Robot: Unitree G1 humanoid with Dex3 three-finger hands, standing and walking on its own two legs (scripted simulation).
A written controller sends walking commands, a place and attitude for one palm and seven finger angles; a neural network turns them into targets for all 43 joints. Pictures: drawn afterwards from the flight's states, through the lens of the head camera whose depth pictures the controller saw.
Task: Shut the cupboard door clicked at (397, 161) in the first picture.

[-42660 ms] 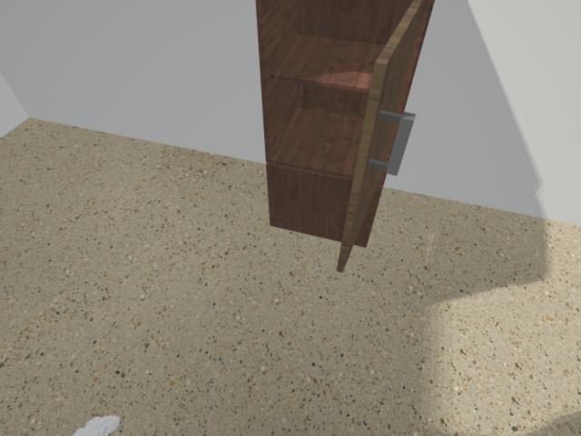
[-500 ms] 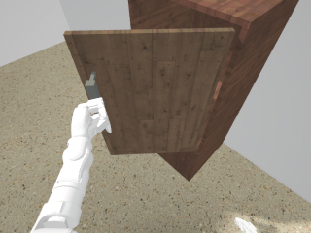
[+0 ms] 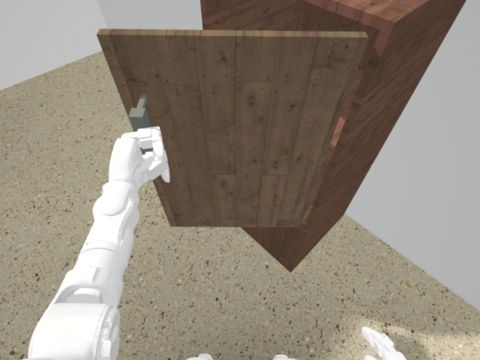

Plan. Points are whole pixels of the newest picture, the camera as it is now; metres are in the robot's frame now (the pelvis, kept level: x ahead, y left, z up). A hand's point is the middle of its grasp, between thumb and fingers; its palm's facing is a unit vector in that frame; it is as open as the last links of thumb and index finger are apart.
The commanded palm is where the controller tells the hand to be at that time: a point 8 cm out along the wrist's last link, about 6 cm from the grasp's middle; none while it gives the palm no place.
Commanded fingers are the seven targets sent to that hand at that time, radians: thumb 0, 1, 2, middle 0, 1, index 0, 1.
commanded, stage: push the door shut along its arc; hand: left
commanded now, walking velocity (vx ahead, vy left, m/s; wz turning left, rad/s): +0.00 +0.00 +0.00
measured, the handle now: (149, 132) +0.49 +0.18 +0.09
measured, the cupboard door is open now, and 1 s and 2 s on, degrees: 45 27 13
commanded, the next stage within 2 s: pull the fist back off the door in 1.58 s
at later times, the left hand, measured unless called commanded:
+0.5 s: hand (178, 136) +0.48 +0.12 +0.09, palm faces -0.14 -0.99 -0.02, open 3.1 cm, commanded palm +0.47 +0.18 +0.09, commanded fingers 0.00 0.90 0.90 -1.30 -1.50 -1.30 -1.50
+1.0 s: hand (195, 115) +0.54 +0.10 +0.10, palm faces -0.28 -0.96 +0.01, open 3.1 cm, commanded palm +0.54 +0.15 +0.09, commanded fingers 0.00 0.90 0.90 -1.30 -1.50 -1.30 -1.50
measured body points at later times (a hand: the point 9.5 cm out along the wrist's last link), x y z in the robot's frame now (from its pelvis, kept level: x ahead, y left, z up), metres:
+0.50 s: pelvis +0.00 +0.01 -0.01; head +0.08 +0.01 +0.44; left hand +0.48 +0.18 +0.10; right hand +0.02 -0.26 -0.12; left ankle +0.02 +0.09 -0.70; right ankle +0.02 -0.08 -0.70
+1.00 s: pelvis +0.00 +0.02 -0.02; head +0.12 +0.03 +0.41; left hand +0.55 +0.15 +0.10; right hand -0.02 -0.25 -0.13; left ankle +0.02 +0.09 -0.70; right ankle +0.02 -0.08 -0.70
